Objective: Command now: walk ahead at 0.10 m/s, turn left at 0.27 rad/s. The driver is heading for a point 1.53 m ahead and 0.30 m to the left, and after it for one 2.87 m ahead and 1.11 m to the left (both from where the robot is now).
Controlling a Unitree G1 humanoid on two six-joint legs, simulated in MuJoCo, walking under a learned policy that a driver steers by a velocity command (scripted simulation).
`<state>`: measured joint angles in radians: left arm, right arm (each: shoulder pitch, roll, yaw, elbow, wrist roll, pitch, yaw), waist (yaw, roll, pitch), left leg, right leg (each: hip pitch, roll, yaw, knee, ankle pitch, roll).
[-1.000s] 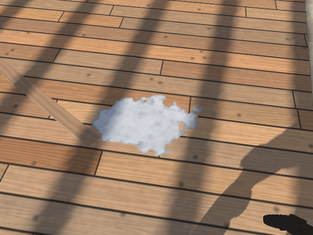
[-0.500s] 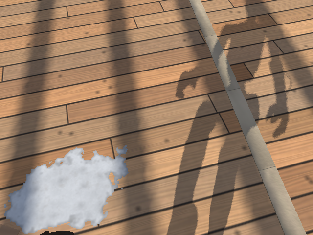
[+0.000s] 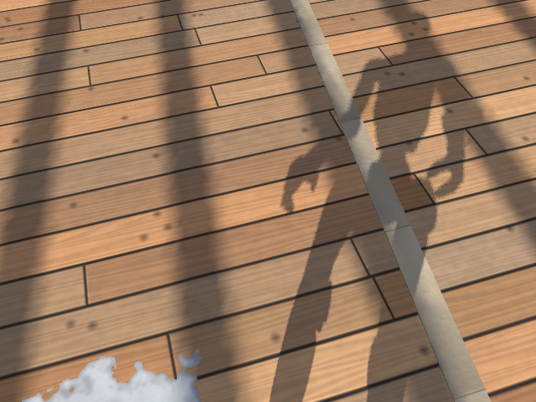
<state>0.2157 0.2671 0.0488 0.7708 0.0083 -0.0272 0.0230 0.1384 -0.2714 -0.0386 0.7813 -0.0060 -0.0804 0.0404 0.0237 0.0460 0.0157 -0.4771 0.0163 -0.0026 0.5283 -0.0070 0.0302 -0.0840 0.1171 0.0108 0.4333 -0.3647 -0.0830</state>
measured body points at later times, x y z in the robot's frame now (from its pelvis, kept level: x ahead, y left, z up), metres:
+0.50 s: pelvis +0.07 -0.04 +0.01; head +0.10 -0.05 +0.46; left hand +0.10 +0.27 -0.08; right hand +0.30 -0.28 -0.10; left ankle +0.06 +0.10 -0.67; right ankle +0.11 -0.14 -0.73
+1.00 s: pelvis +0.07 -0.01 +0.01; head +0.07 +0.00 +0.46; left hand +0.06 +0.28 -0.12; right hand +0.31 -0.17 -0.09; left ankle +0.01 +0.10 -0.73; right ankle +0.11 -0.14 -0.73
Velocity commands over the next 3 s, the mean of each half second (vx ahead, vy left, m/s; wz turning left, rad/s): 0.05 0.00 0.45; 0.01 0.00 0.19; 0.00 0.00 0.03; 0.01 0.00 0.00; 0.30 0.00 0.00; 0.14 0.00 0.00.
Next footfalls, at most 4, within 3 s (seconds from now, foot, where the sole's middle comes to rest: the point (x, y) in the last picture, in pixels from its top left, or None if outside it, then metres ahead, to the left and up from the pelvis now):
0.38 right None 0.15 -0.13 -0.77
0.76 left None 0.05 0.11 -0.77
2.58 left None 0.39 0.20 -0.77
2.92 right None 0.42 -0.02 -0.77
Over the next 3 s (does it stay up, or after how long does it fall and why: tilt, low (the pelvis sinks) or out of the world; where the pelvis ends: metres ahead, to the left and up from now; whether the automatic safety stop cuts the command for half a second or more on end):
stays up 0.34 0.08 0.01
